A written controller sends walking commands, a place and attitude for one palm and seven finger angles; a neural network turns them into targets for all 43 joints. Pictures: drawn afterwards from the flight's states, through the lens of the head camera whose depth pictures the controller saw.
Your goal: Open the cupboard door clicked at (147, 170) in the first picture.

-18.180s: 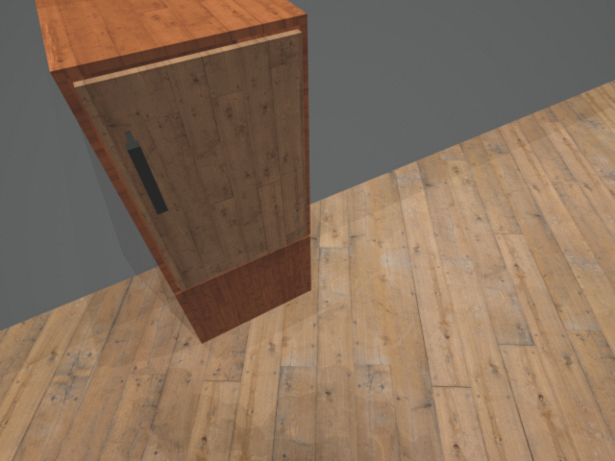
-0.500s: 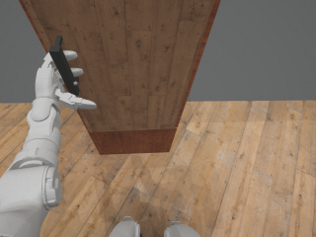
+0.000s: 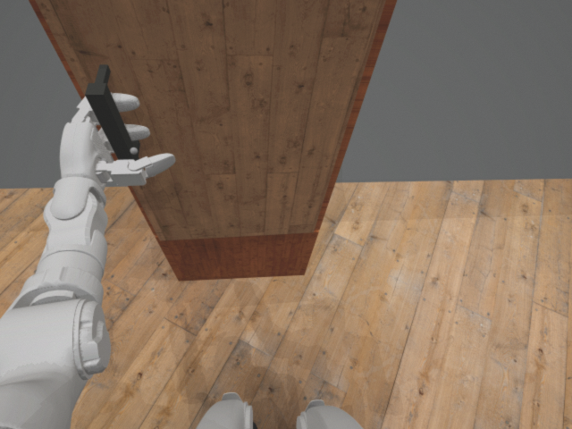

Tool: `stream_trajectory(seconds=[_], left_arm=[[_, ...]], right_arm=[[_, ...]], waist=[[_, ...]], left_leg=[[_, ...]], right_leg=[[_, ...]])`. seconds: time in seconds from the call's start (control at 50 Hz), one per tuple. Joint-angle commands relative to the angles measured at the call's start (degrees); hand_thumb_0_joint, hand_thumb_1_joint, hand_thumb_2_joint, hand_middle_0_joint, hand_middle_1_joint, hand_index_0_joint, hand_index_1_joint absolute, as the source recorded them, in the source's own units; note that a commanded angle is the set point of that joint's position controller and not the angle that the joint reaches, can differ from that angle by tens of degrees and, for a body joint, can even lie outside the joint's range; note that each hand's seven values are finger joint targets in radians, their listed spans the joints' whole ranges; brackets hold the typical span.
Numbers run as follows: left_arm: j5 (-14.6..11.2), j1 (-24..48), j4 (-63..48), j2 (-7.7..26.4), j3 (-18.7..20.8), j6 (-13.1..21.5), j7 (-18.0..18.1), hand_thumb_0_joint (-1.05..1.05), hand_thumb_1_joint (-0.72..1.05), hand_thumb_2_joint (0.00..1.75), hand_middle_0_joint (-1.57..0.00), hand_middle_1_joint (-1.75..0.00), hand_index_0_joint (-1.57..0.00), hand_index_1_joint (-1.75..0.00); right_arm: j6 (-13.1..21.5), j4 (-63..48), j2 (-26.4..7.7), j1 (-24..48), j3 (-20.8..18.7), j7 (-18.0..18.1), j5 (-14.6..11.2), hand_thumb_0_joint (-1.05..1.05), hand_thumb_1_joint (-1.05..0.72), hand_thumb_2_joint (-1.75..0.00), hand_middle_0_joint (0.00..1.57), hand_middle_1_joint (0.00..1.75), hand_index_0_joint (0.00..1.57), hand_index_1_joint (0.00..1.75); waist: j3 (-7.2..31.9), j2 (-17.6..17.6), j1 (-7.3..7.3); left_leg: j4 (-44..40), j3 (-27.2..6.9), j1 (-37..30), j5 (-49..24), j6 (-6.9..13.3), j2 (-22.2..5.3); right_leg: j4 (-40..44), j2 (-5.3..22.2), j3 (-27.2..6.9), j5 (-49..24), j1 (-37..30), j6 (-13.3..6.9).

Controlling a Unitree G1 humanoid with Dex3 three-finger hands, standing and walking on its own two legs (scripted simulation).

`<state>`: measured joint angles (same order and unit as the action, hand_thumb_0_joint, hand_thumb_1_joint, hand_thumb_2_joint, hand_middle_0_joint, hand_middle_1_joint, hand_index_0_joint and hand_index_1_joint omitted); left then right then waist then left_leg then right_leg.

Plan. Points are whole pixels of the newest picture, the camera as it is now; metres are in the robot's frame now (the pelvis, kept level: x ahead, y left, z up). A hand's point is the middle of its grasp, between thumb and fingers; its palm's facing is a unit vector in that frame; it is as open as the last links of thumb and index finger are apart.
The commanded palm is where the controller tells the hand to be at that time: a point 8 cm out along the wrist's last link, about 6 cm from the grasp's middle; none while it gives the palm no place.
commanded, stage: close the thumb around the handle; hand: left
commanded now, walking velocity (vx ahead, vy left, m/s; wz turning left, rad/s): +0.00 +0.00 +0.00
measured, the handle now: (119, 123) +0.53 +0.22 +0.08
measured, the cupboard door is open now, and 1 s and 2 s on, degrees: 1 24 43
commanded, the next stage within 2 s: pull the door open along its arc in 0.36 s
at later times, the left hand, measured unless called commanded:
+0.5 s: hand (136, 149) +0.48 +0.20 +0.08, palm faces +0.04 -1.00 +0.00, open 5.4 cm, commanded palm +0.45 +0.24 +0.08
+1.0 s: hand (160, 229) +0.36 +0.14 +0.08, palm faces +0.18 -0.98 +0.09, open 5.8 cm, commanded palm +0.29 +0.21 +0.08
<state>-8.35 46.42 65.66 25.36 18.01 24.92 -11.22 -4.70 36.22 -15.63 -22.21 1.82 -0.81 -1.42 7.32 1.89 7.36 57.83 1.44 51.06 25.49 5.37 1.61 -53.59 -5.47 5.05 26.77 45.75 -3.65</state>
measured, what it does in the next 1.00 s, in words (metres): stands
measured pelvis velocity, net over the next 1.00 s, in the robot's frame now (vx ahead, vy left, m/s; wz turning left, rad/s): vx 0.01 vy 0.01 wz -0.02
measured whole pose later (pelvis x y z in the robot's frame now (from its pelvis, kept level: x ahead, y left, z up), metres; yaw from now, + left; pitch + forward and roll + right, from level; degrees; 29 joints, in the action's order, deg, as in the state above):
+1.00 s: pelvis +0.01 +0.01 +0.01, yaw -1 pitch +13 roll -2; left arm -9.4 6.8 18.1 5.1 5.5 18.3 7.6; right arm -3.4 29.7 -14.0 -16.9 0.8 -3.1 -0.7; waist 8.6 1.8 2.1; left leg 53.0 4.2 41.4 25.0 5.9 2.1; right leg -50.8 -5.1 1.7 26.4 37.7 -2.9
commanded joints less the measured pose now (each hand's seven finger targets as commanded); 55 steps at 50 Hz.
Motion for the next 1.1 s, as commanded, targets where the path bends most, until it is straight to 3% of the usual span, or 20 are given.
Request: stream_trajectory(seconds=[0.0, 0.08, 0.1, 0.14, 0.28, 0.32, 0.34, 0.42, 0.44, 0.46, 0.62, 0.72, 0.82, 0.84, 0.88, 0.9, 0.92, 0.96, 1.0, 1.08], left_arm=[[-0.25, 25.99, -10.88, 12.35, 1.17, 3.5, -0.53, 0.0, 0.51, 0.73, -0.37, -1.31, -0.37, -1.31], [-0.12, 28.19, -11.44, 11.94, 0.7, 3.51, -0.34, 0.0, 0.73, 0.83, -0.39, -1.33, -0.39, -1.33], [-0.08, 27.68, -11.54, 13.69, 2.41, 3.85, -0.08, 0.0, 0.79, 0.85, -0.39, -1.34, -0.39, -1.34], [0.01, 26.21, -11.91, 12.04, 1.39, 4.06, -0.18, 0.0, 0.9, 0.9, -0.4, -1.35, -0.4, -1.35], [0.08, 25.55, -12.61, 11.65, 1.14, 3.55, 0.3, 0.0, 0.9, 0.9, -0.4, -1.35, -0.4, -1.35], [0.25, 24.66, -12.79, 13.29, 2.46, 3.7, 0.55, 0.0, 0.9, 0.9, -0.4, -1.35, -0.4, -1.35], [0.2, 25.42, -13.39, 11.46, 1.01, 3.84, 0.41, 0.0, 0.9, 0.9, -0.4, -1.35, -0.4, -1.35], [0.25, 24.28, -14.1, 11.05, 1.11, 4.27, 0.92, 0.0, 0.9, 0.9, -0.4, -1.35, -0.4, -1.35], [0.05, 24.8, -14.0, 9.94, 0.4, 4.22, 0.89, 0.0, 0.9, 0.9, -0.4, -1.35, -0.4, -1.35], [0.49, 26.39, -13.09, 12.77, 1.93, 4.32, 1.12, 0.0, 0.9, 0.9, -0.4, -1.35, -0.4, -1.35], [-1.25, 12.1, -19.82, 9.51, 1.21, 3.88, 0.22, 0.0, 0.9, 0.9, -0.4, -1.35, -0.4, -1.35], [-3.68, -3.33, -31.52, 5.53, -0.26, 2.09, 0.1, 0.0, 0.9, 0.9, -0.4, -1.35, -0.4, -1.35], [-5.46, -22.77, -47.45, -1.8, -4.99, 0.08, 1.56, 0.0, 0.9, 0.9, -0.4, -1.35, -0.4, -1.35], [-8.05, -22.7, -51.66, -4.74, -1.38, -0.85, 7.44, 0.0, 0.9, 0.9, -0.4, -1.35, -0.4, -1.35], [-6.19, -27.98, -54.24, -8.43, -2.77, -2.87, 16.26, 0.0, 0.9, 0.9, -0.4, -1.35, -0.4, -1.35], [-4.08, -29.32, -56.37, -7.6, -2.59, -2.82, 19.89, 0.0, 0.9, 0.9, -0.4, -1.35, -0.4, -1.35], [-2.26, -32.84, -59.08, -9.55, -4.16, -3.01, 22.88, 0.0, 0.9, 0.9, -0.4, -1.35, -0.4, -1.35], [1.57, -37.95, -64.15, -12.96, -7.84, -3.79, 27.79, 0.0, 0.9, 0.9, -0.4, -1.35, -0.4, -1.35], [3.67, -43.26, -66.99, -12.64, -7.28, -4.94, 32.32, 0.0, 0.9, 0.9, -0.4, -1.35, -0.4, -1.35], [6.74, -51.83, -74.84, -18.49, -12.38, -8.93, 39.34, 0.0, 0.9, 0.9, -0.4, -1.35, -0.4, -1.35]], right_arm=[[1.33, -3.25, -10.64, -7.82, -3.55, 0.99, 0.29, 0.0, -0.9, -0.9, 0.2, 0.3, 0.2, 0.3], [1.54, -3.31, -10.68, -7.77, -3.58, 1.15, 0.38, 0.0, -0.9, -0.9, 0.2, 0.3, 0.2, 0.3], [1.6, -3.23, -10.85, -8.25, -3.68, 1.17, 0.47, 0.0, -0.9, -0.9, 0.2, 0.3, 0.2, 0.3], [1.57, -3.34, -10.58, -8.22, -3.74, 0.92, 0.51, 0.0, -0.9, -0.9, 0.2, 0.3, 0.2, 0.3], [1.09, -3.49, -10.78, -8.35, -3.87, 0.65, 0.53, 0.0, -0.9, -0.9, 0.2, 0.3, 0.2, 0.3], [0.91, -3.66, -10.92, -8.44, -3.88, 0.75, 0.52, 0.0, -0.9, -0.9, 0.2, 0.3, 0.2, 0.3], [0.85, -3.75, -10.6, -8.34, -3.89, 0.67, 0.51, 0.0, -0.9, -0.9, 0.2, 0.3, 0.2, 0.3], [0.73, -3.56, -10.65, -8.3, -4.18, 0.44, 0.64, 0.0, -0.9, -0.9, 0.2, 0.3, 0.2, 0.3], [0.76, -3.47, -10.54, -8.27, -4.17, 0.37, 0.74, 0.0, -0.9, -0.9, 0.2, 0.3, 0.2, 0.3], [0.62, -3.03, -11.04, -8.47, -4.15, 0.59, 0.63, 0.0, -0.9, -0.9, 0.2, 0.3, 0.2, 0.3], [0.24, -6.47, -10.29, -6.59, -4.36, -0.02, 0.06, 0.0, -0.9, -0.9, 0.2, 0.3, 0.2, 0.3], [0.5, -9.79, -9.42, -3.84, -4.69, -0.6, -0.74, 0.0, -0.9, -0.9, 0.2, 0.3, 0.2, 0.3], [2.34, -13.44, -8.1, 0.67, -4.5, -1.3, -1.36, 0.0, -0.9, -0.9, 0.2, 0.3, 0.2, 0.3], [3.0, -13.55, -6.61, 2.9, -4.41, -1.3, -1.01, 0.0, -0.9, -0.9, 0.2, 0.3, 0.2, 0.3], [3.99, -13.6, -6.24, 4.85, -4.02, -1.57, -0.05, 0.0, -0.9, -0.9, 0.2, 0.3, 0.2, 0.3], [4.28, -13.25, -6.29, 5.31, -3.89, -1.57, 0.49, 0.0, -0.9, -0.9, 0.2, 0.3, 0.2, 0.3], [4.33, -13.78, -5.86, 6.25, -3.89, -1.84, 1.01, 0.0, -0.9, -0.9, 0.2, 0.3, 0.2, 0.3], [4.11, -14.5, -4.82, 7.99, -3.51, -2.39, 1.79, 0.0, -0.9, -0.9, 0.2, 0.3, 0.2, 0.3], [3.24, -15.0, -4.45, 9.32, -3.31, -2.24, 2.41, 0.0, -0.9, -0.9, 0.2, 0.3, 0.2, 0.3], [1.21, -16.83, -2.4, 13.19, -2.36, -1.61, 2.74, 0.0, -0.9, -0.9, 0.2, 0.3, 0.2, 0.3]], waist=[[21.9, 4.07, 1.85], [22.39, 4.74, 2.28], [23.73, 5.09, 1.73], [25.41, 6.28, 1.3], [23.99, 5.75, 1.43], [24.7, 5.08, 1.09], [24.22, 5.53, 1.34], [24.65, 7.33, 0.89], [24.13, 5.72, 1.42], [22.77, 5.38, 1.61], [26.25, 5.53, -2.22], [25.71, 2.86, -4.61], [21.15, 2.17, -6.42], [20.13, 2.06, -9.54], [15.66, -0.27, -9.02], [14.84, -1.67, -9.04], [16.0, -1.05, -9.36], [16.37, 0.54, -9.98], [15.65, -3.8, -10.51], [13.86, -2.5, -11.17]], left_leg=[[-5.73, -8.09, -23.95, -21.65, -3.13, -2.44], [-5.89, -8.35, -24.49, -20.14, -3.17, -2.66], [-5.63, -8.64, -25.53, -21.88, -3.32, -2.73], [-5.52, -8.97, -28.0, -24.79, -3.92, -3.01], [-6.08, -8.79, -27.86, -24.59, -3.98, -3.16], [-6.01, -8.81, -27.66, -25.83, -4.08, -3.18], [-6.1, -9.0, -28.37, -26.3, -4.24, -3.25], [-6.07, -9.77, -31.16, -29.1, -5.05, -3.83], [-6.12, -9.89, -30.68, -28.16, -4.99, -3.78], [-6.39, -10.06, -29.58, -26.93, -5.06, -3.86], [-7.08, -8.8, -32.1, -33.51, -5.36, -3.7], [-8.22, -6.9, -31.38, -36.07, -4.85, -3.38], [-10.12, -6.16, -31.02, -36.89, -5.01, -3.41], [-10.84, -5.53, -29.2, -34.9, -5.16, -3.17], [-11.6, -5.56, -25.94, -28.68, -5.33, -3.04], [-11.53, -5.72, -24.65, -27.59, -5.21, -2.93], [-11.36, -5.38, -24.82, -27.21, -5.03, -2.74], [-11.38, -5.45, -25.23, -27.22, -5.41, -2.58], [-11.49, -5.34, -22.84, -22.86, -4.89, -2.18], [-12.35, -4.41, -22.3, -18.67, -4.66, -1.33]], right_leg=[[6.17, 0.92, -4.47, -17.2, -0.99, 1.53], [6.23, 0.99, -4.43, -15.58, 0.32, 1.68], [5.7, 0.88, -4.26, -16.34, 0.1, 1.4], [5.35, 0.77, -3.85, -17.09, 0.95, 1.42], [5.87, 0.61, -3.62, -16.86, 0.96, 1.51], [5.6, 0.66, -3.72, -17.78, 0.2, 1.52], [5.62, 0.62, -3.5, -17.71, 0.69, 1.51], [5.43, 0.52, -3.13, -17.1, 2.87, 1.4], [5.59, 0.49, -2.99, -16.82, 2.67, 1.53], [5.7, 0.51, -3.17, -16.29, 2.81, 1.44], [5.66, 0.36, -2.97, -20.06, -2.03, 1.34], [6.68, 0.42, -3.1, -24.18, -7.74, 1.58], [7.34, 0.72, -2.82, -25.07, -10.39, 1.73], [7.7, 0.79, -2.35, -23.32, -10.9, 1.78], [7.48, 0.81, -1.88, -19.66, -10.36, 1.86], [7.06, 0.99, -2.04, -19.27, -11.16, 1.64], [6.52, 1.28, -2.37, -19.6, -11.95, 1.74], [5.97, 1.83, -2.37, -19.3, -12.77, 1.45], [6.55, 1.7, -2.77, -18.34, -15.0, 1.25], [8.2, 2.27, -3.58, -18.01, -18.21, 0.93]])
